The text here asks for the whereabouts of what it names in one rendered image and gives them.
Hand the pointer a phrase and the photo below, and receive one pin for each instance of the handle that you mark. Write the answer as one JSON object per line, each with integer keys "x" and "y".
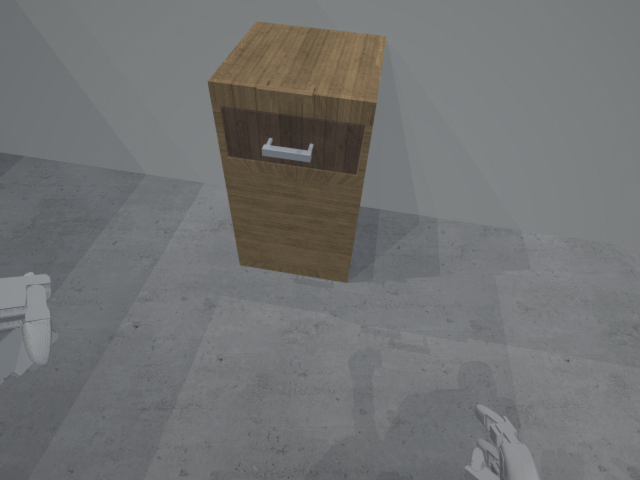
{"x": 287, "y": 153}
{"x": 285, "y": 94}

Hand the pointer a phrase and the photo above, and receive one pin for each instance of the right robot hand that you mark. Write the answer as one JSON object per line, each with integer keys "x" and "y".
{"x": 513, "y": 461}

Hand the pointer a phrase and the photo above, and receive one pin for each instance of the left robot hand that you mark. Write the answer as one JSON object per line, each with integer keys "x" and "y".
{"x": 25, "y": 314}

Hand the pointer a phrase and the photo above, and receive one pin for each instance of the cabinet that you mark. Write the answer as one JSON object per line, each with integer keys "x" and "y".
{"x": 288, "y": 218}

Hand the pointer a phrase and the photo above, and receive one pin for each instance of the drawer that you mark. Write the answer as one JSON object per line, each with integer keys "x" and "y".
{"x": 337, "y": 145}

